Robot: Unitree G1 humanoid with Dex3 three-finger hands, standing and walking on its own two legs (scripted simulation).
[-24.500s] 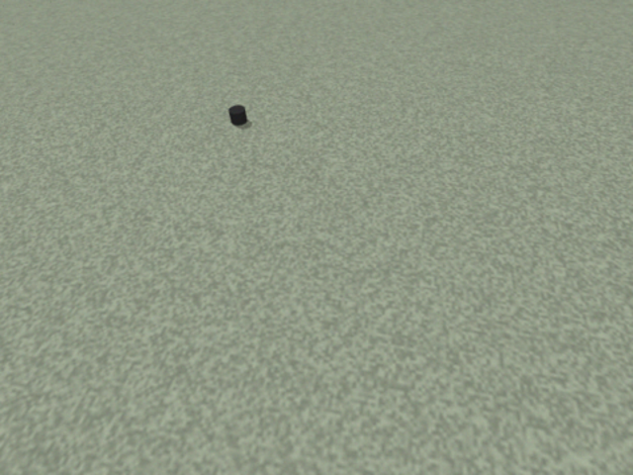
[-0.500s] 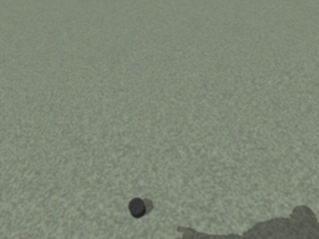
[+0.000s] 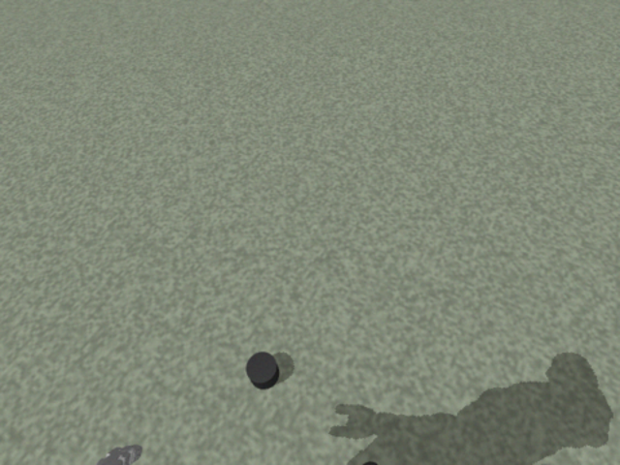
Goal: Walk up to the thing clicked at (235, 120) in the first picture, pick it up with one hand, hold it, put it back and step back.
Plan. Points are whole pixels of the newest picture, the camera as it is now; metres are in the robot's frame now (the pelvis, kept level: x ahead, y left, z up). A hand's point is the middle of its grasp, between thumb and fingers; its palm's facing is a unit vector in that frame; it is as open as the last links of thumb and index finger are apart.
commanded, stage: walk up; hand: left
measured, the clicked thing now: (263, 370) +0.44 +0.22 -0.74
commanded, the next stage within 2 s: stand in 1.88 s
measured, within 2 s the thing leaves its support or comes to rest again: neither
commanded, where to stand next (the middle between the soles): +0.04 +0.00 m, yaw -3 degrees
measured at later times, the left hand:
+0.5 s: hand out of the picture -0.01 +0.32 -0.18, palm faces -0.03 -0.95 -0.31, open 7.4 cm
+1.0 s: hand out of the picture +0.09 +0.25 -0.13, palm faces -0.04 -0.89 -0.45, open 7.4 cm
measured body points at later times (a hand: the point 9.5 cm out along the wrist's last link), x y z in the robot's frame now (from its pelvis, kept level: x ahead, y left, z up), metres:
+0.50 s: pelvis -0.07 +0.04 -0.01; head -0.05 +0.09 +0.44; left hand +0.00 +0.37 -0.16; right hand -0.07 -0.29 -0.09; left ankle -0.11 +0.17 -0.74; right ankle -0.01 -0.13 -0.68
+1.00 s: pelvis +0.01 -0.02 -0.01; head +0.05 -0.06 +0.44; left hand +0.10 +0.29 -0.10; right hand +0.08 -0.33 -0.15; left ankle +0.08 +0.12 -0.69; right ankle -0.01 -0.13 -0.74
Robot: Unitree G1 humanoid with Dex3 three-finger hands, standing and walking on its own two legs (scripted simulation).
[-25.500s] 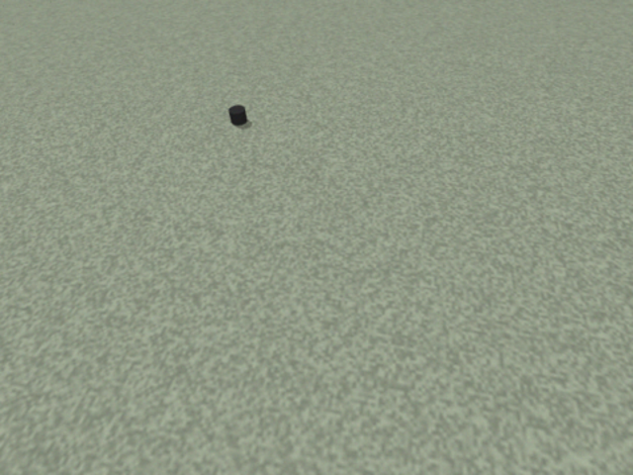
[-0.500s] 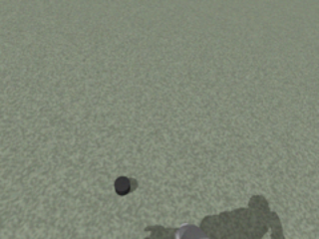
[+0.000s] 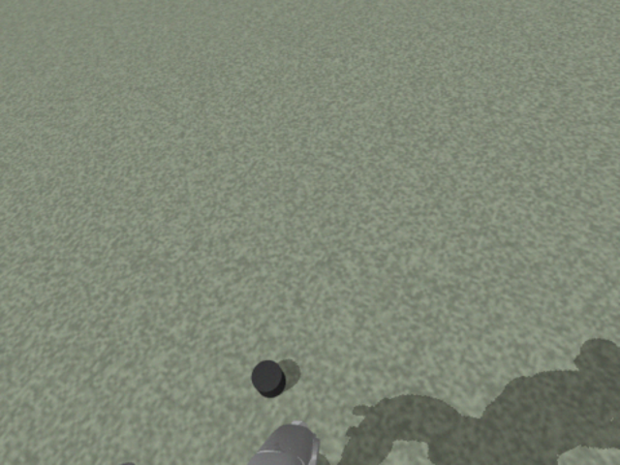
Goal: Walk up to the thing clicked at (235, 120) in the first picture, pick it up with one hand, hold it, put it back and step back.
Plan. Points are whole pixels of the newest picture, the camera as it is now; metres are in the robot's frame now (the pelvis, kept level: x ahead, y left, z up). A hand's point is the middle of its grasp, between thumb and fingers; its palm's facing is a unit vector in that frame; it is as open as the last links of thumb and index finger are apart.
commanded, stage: walk up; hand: left
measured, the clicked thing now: (269, 379) +0.41 +0.26 -0.73
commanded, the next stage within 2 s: stand in 0.88 s
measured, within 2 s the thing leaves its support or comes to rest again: neither
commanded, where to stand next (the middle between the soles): +0.03 +0.02 m, yaw +0 degrees
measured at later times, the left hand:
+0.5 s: hand out of the picture +0.06 +0.30 -0.16, palm faces -0.03 -0.89 -0.45, open 7.4 cm
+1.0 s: hand out of the picture -0.03 +0.30 -0.15, palm faces +0.07 -0.94 -0.33, open 7.4 cm
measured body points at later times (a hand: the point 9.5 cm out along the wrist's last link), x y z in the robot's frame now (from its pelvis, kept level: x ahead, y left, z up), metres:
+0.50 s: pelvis -0.05 +0.02 -0.03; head +0.02 +0.01 +0.42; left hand +0.06 +0.35 -0.13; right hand +0.10 -0.28 -0.14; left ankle +0.06 +0.13 -0.73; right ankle -0.07 -0.08 -0.74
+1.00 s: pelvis -0.08 +0.03 +0.00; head -0.07 +0.06 +0.45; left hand -0.03 +0.35 -0.13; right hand -0.03 -0.29 -0.10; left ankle -0.10 +0.15 -0.73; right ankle -0.02 -0.09 -0.70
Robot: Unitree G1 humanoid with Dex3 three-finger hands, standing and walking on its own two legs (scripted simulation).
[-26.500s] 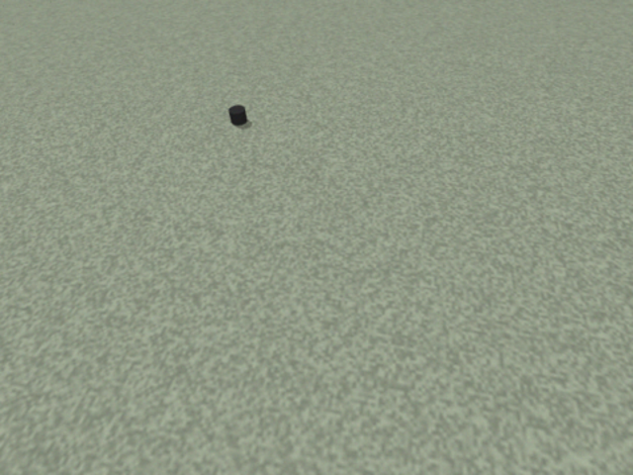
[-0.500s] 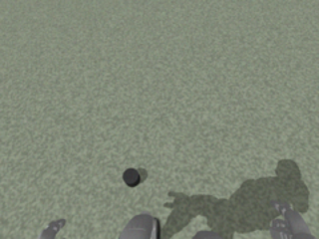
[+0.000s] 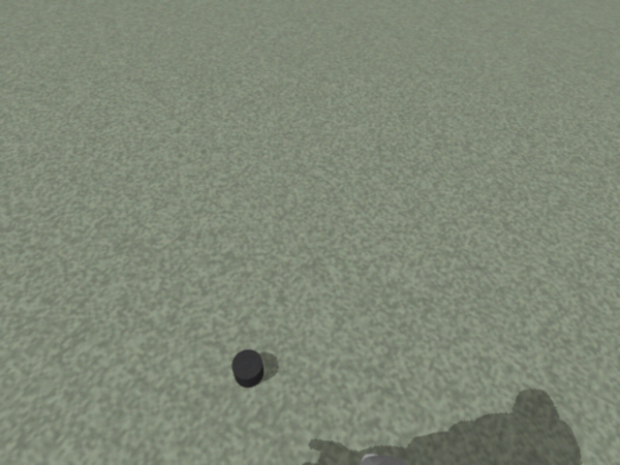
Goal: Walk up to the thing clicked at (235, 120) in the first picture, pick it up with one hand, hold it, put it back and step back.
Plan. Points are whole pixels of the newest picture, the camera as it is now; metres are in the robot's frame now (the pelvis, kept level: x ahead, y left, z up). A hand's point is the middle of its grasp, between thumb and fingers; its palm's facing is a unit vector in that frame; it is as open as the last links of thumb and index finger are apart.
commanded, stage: stand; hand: left
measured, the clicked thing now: (248, 368) +0.51 +0.21 -0.73
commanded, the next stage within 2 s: walk up in 0.88 s
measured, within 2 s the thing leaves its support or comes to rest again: neither
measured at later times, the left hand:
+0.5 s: hand out of the picture +0.11 +0.23 -0.14, palm faces -0.02 -0.93 -0.37, open 7.4 cm
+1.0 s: hand out of the picture +0.10 +0.24 -0.15, palm faces +0.03 -0.93 -0.37, open 7.4 cm
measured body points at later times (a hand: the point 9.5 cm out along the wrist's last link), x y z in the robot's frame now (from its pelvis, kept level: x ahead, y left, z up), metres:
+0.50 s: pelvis +0.02 -0.03 +0.01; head +0.04 -0.04 +0.46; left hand +0.11 +0.27 -0.11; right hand +0.10 -0.33 -0.13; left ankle -0.02 +0.12 -0.74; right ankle +0.07 -0.14 -0.74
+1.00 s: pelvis +0.00 -0.03 +0.00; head +0.05 -0.03 +0.45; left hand +0.10 +0.28 -0.12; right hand +0.09 -0.34 -0.13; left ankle -0.02 +0.12 -0.73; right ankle +0.07 -0.14 -0.74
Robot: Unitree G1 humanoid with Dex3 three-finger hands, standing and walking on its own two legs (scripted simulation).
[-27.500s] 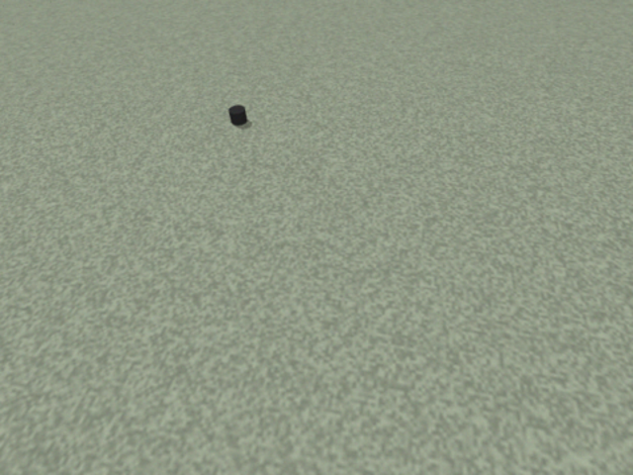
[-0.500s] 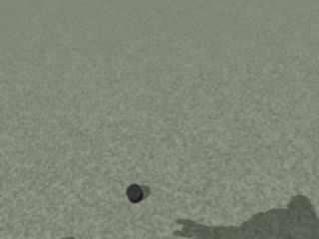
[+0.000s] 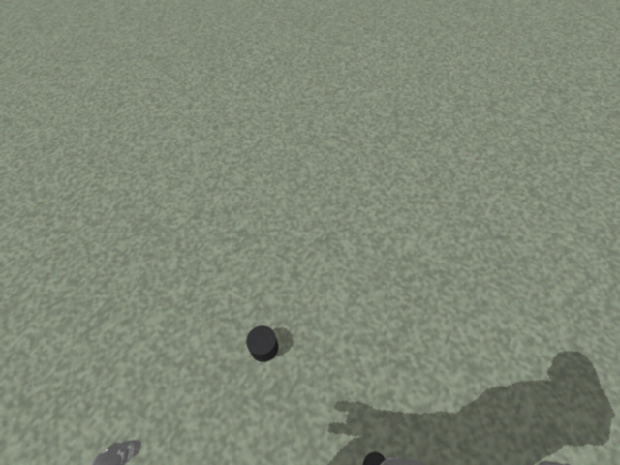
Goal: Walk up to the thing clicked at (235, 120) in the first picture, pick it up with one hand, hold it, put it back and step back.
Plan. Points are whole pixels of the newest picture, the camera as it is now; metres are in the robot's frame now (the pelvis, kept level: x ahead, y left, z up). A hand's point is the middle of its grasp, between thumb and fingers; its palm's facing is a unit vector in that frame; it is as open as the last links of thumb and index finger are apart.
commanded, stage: walk up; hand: left
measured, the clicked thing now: (262, 344) +0.51 +0.23 -0.73
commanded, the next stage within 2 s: none
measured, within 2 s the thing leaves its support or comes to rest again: neither
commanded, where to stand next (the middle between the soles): +0.11 +0.01 m, yaw -4 degrees
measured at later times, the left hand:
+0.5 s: hand out of the picture +0.00 +0.31 -0.17, palm faces -0.09 -0.92 -0.38, open 7.4 cm
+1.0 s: hand out of the picture -0.14 +0.29 -0.16, palm faces -0.01 -0.93 -0.36, open 7.4 cm
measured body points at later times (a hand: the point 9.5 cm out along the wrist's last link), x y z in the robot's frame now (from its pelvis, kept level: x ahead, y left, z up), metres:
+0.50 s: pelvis -0.12 +0.04 -0.01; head -0.03 +0.05 +0.43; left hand +0.01 +0.35 -0.15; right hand -0.04 -0.27 -0.13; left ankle -0.08 +0.15 -0.74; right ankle -0.16 -0.09 -0.70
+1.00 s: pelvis -0.26 +0.02 -0.01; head -0.21 +0.05 +0.43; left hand -0.14 +0.34 -0.14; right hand -0.18 -0.28 -0.12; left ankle -0.25 +0.16 -0.74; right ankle -0.24 -0.09 -0.69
